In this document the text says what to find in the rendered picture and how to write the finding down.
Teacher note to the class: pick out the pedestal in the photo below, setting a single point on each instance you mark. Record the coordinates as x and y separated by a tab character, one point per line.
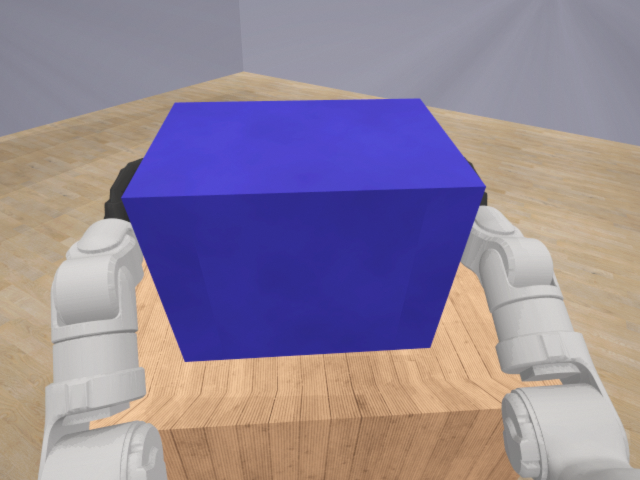
413	414

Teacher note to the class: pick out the robot left hand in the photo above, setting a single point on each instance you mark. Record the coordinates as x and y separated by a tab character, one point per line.
114	207

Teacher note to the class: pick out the left robot forearm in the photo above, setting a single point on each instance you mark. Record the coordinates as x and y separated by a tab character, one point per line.
96	371

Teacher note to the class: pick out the right robot upper arm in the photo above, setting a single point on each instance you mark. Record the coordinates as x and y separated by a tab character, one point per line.
564	432

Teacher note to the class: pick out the right robot forearm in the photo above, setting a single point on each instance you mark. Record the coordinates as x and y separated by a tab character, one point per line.
536	337

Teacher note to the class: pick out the carton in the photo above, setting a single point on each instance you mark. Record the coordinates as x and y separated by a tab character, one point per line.
287	228

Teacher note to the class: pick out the left robot upper arm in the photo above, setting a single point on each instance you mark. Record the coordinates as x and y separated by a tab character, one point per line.
126	451

